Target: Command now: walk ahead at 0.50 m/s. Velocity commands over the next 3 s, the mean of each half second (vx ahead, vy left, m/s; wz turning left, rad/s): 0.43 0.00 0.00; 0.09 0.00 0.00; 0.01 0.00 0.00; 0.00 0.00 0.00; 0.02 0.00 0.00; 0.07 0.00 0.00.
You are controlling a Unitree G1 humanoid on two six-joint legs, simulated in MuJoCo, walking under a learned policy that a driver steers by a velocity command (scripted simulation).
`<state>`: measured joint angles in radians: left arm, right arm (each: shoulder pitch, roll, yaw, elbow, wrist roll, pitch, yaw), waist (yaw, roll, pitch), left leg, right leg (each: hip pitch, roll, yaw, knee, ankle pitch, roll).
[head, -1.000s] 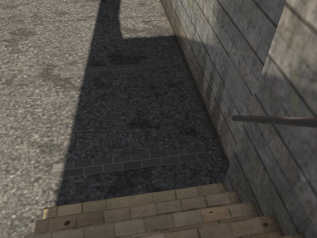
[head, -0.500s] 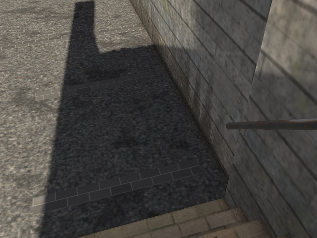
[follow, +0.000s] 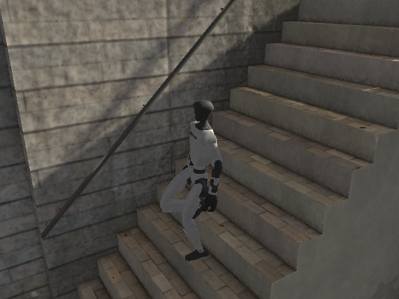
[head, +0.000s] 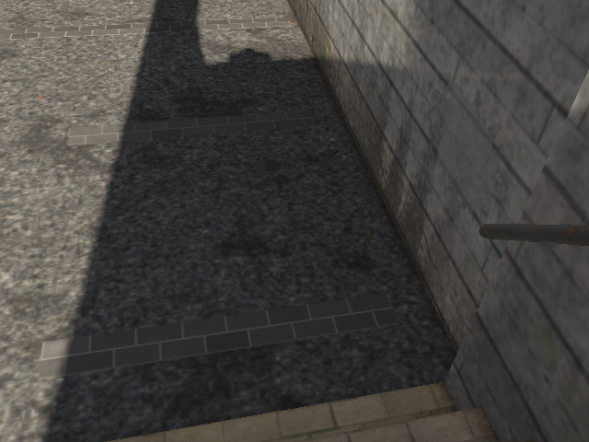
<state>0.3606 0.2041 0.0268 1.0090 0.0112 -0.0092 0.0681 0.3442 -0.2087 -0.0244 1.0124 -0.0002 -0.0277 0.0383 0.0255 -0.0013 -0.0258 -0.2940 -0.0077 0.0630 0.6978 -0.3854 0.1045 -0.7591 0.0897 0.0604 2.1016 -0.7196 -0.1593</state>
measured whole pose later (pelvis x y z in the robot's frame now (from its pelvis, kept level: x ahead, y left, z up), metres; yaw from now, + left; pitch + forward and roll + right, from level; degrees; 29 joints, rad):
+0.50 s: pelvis +0.24 -0.01 -0.19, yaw -1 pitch -1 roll +4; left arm 0.29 0.22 0.02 1.00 -0.01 -0.05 -0.02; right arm 0.44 -0.18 -0.01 1.07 -0.02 -0.03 -0.05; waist -0.04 -0.04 -0.03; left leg -0.50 -0.13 0.04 1.88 -0.83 0.10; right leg -0.20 -0.01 -0.04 0.39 -0.12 -0.10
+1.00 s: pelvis +0.36 +0.07 -0.36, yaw -1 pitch -2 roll -8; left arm 0.42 0.18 -0.02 0.99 0.02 0.02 0.06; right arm 0.22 -0.23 -0.03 0.97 0.02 -0.01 0.04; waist 0.09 0.10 -0.03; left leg -0.18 0.13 -0.03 0.22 0.27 0.02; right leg -0.46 0.04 -0.09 1.53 -0.90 -0.05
